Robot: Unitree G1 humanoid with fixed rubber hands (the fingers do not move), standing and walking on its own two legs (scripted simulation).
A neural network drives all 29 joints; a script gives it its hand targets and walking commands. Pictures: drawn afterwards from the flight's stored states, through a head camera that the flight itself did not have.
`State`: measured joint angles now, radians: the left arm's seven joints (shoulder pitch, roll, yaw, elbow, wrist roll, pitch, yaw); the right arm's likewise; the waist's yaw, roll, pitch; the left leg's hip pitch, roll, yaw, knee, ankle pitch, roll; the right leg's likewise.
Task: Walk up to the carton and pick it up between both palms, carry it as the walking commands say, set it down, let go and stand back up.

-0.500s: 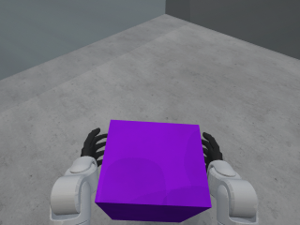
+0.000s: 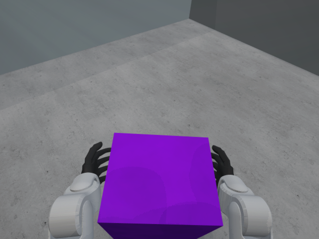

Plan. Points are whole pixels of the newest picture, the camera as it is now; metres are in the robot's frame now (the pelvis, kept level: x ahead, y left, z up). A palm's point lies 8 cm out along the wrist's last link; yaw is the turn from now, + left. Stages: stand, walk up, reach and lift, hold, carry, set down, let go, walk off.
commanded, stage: carry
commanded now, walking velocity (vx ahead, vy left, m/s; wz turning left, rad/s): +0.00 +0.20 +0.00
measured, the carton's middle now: (156, 195) +0.22 +0.02 +0.02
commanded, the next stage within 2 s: none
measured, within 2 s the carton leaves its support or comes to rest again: neither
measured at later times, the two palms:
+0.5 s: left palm (14, 203) +0.17 +0.28 +0.09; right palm (167, 207) +0.17 +0.00 +0.09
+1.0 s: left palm out of the picture +0.11 +0.39 +0.10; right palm out of the picture +0.09 +0.11 +0.09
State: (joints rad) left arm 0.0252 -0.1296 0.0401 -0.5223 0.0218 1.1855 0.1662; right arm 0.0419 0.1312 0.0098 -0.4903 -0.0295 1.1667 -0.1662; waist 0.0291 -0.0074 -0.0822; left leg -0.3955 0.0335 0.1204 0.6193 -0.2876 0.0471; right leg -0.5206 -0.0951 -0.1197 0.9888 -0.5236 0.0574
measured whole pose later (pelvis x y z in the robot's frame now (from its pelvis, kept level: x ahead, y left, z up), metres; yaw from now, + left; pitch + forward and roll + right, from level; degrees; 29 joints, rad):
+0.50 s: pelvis -0.07 +0.13 -0.01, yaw +1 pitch +3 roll +1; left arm 0.00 -0.13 0.05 -0.55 0.03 1.16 0.16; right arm 0.00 0.13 0.01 -0.51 -0.01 1.16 -0.18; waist -0.01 -0.04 -0.07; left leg -0.39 0.03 0.09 0.60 -0.24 -0.01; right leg -0.46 -0.23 -0.09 0.68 -0.31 0.10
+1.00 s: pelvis -0.14 +0.26 +0.01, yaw +0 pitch +3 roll +2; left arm 0.01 -0.13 0.03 -0.51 0.02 1.14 0.15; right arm 0.02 0.13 -0.01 -0.53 -0.01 1.18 -0.19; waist -0.03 0.01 -0.06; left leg -0.51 0.06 0.03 0.89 -0.37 -0.03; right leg -0.35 -0.16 -0.13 0.54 -0.23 0.05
